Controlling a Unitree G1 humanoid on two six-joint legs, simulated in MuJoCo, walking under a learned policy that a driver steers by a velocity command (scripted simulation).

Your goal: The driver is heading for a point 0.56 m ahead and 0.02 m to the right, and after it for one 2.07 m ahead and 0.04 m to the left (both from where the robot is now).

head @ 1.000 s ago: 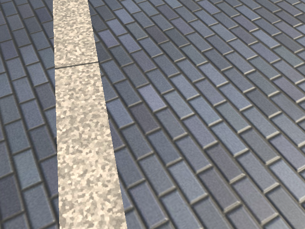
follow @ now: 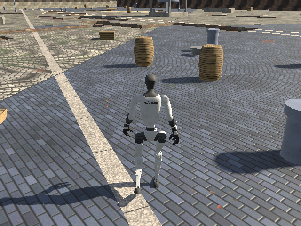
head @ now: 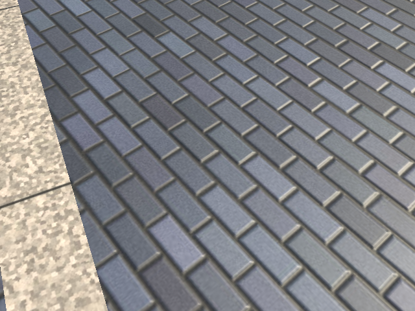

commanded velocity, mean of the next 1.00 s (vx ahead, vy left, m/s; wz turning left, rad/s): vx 0.38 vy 0.00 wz -0.24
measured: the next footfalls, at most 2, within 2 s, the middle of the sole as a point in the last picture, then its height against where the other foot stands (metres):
left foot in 0.40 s outside the picture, level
right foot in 0.86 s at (264, 266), level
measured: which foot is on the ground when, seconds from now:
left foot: up 0.00-0.38, down 0.40-0.88, up 0.90-1.00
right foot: down 0.00-0.42, up 0.44-0.84, down 0.86-1.00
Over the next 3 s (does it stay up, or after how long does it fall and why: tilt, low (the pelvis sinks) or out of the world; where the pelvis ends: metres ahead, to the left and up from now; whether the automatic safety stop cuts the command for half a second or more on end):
stays up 0.53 0.02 0.02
